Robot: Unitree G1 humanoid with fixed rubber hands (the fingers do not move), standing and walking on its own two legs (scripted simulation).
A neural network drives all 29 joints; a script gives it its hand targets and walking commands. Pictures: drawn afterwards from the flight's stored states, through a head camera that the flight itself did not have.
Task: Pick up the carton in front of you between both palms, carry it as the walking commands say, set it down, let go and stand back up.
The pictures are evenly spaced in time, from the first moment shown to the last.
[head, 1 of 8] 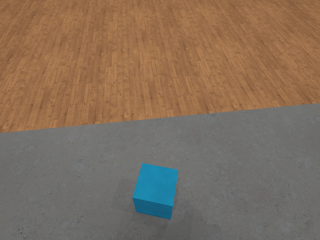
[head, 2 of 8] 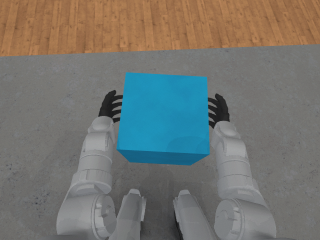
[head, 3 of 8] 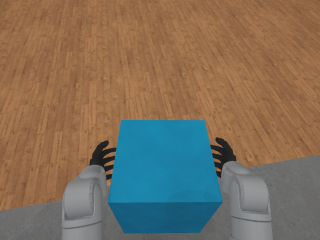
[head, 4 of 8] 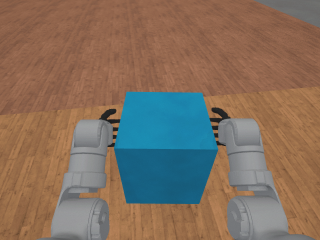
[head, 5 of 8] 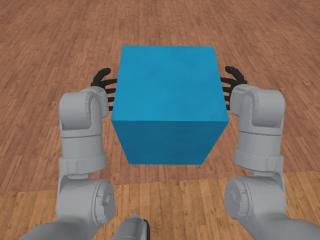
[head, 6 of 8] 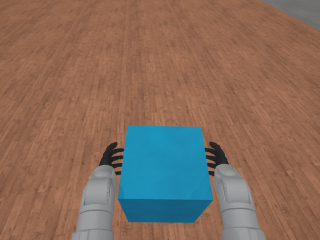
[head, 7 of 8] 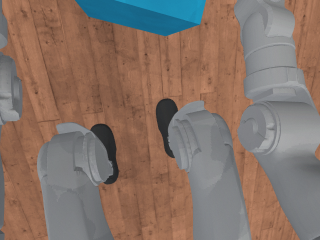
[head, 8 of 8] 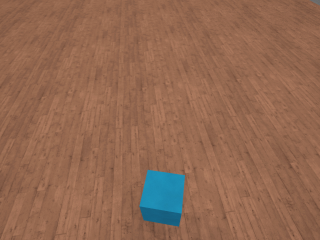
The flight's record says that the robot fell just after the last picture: no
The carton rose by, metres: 0.95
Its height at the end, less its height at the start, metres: +0.22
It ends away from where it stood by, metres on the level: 5.31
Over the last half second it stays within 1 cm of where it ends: yes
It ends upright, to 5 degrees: yes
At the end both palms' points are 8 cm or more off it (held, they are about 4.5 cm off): yes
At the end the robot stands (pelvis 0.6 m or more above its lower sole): yes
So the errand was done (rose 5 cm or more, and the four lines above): yes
